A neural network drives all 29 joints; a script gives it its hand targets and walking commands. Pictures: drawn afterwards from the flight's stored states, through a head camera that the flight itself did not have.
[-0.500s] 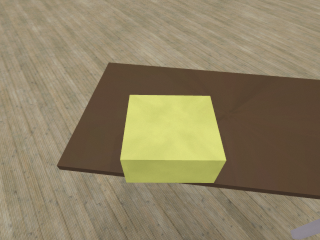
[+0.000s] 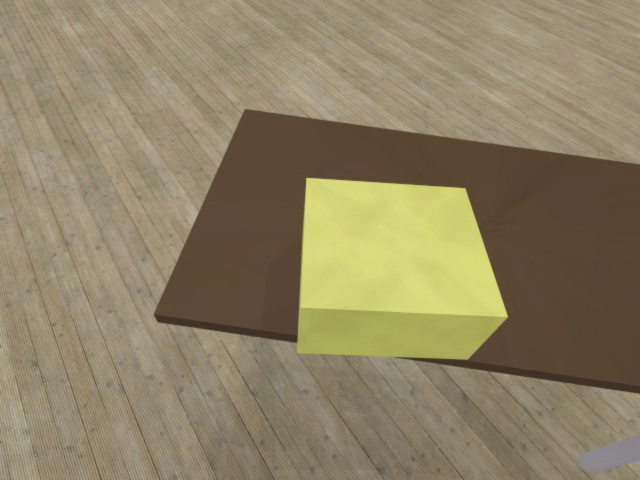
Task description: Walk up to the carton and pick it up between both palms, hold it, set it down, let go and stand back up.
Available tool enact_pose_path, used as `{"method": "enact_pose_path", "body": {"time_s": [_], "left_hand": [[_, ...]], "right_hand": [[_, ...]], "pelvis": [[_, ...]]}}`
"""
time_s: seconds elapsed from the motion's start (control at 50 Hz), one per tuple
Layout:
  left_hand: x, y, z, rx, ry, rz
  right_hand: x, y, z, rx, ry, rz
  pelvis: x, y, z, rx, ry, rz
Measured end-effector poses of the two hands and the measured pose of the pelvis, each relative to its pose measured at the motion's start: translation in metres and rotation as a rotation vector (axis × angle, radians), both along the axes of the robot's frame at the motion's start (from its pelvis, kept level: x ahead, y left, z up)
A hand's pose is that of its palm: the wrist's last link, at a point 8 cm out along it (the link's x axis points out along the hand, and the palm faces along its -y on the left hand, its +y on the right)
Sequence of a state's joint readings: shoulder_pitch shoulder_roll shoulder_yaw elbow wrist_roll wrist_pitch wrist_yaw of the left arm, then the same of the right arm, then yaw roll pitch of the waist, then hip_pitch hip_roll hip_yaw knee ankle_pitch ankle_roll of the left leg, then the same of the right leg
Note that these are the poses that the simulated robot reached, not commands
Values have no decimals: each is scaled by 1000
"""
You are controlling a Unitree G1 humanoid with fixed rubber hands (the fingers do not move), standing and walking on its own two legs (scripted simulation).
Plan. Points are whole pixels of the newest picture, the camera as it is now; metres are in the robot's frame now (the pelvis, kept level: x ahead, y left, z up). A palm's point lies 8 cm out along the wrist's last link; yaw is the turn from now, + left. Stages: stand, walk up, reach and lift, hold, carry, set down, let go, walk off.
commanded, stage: walk up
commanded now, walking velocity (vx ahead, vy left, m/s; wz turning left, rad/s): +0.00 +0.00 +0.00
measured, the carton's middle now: (385, 266) +0.43 -0.08 -0.03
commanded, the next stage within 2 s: none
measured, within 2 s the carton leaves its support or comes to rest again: neither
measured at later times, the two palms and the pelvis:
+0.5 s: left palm out of the picture -0.03 +0.21 -0.15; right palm out of the picture -0.02 -0.20 -0.15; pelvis +0.00 +0.01 +0.00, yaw +0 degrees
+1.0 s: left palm out of the picture +0.00 +0.18 -0.15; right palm out of the picture +0.00 -0.22 -0.15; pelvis +0.02 -0.02 +0.00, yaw +0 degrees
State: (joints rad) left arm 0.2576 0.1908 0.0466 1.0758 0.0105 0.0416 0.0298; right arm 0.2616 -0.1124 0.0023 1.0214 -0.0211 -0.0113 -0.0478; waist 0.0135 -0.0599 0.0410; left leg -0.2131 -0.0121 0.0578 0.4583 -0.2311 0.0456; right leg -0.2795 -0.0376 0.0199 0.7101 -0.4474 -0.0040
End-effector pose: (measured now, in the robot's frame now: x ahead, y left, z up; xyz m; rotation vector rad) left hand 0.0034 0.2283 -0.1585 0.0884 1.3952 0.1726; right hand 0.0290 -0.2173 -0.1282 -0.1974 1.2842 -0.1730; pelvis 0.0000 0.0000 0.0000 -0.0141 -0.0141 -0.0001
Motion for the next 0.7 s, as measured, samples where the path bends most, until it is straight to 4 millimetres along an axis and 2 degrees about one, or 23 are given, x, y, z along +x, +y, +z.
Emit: {"method": "enact_pose_path", "body": {"time_s": [0.12, 0.26, 0.42, 0.52, 0.64, 0.7], "left_hand": [[4, -9, -2, -15, -20, -17], [-12, -8, 11, -7, 4, -30], [-32, -15, 11, -14, 51, -12], [-38, -21, 10, -25, 72, -16], [-24, -21, 7, -6, 51, -40], [-16, -27, 11, -3, 34, -38]], "right_hand": [[-5, 8, -6, 29, -1, -18], [-18, 13, -13, 62, 26, -51], [-41, 17, -16, 78, 93, -58], [-48, 19, -18, 83, 115, -60], [-62, 13, -24, 84, 150, -89], [-61, 12, -24, 100, 160, -94]], "pelvis": [[-2, 6, -2, 30, -5, -2], [-3, 12, 2, 13, -19, 5], [-3, 12, 2, 14, -22, 9], [-3, 11, 2, 13, -19, 7], [2, 5, -4, 25, -13, -4], [6, 1, -2, 21, -17, -3]]}}
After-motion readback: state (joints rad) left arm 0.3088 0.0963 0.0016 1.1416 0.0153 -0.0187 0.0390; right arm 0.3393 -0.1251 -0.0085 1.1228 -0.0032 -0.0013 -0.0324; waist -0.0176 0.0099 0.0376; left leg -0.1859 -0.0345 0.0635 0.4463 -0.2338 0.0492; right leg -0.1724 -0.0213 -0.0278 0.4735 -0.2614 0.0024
